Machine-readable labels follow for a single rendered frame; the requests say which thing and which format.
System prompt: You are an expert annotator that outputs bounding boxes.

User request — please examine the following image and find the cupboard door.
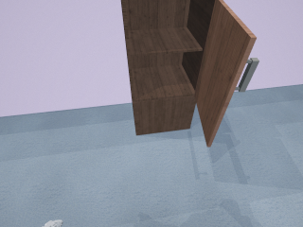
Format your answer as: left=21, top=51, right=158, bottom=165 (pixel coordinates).
left=194, top=0, right=257, bottom=148

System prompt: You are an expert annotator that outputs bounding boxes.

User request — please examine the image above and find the handle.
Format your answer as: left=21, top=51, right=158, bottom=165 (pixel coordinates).
left=235, top=58, right=259, bottom=93

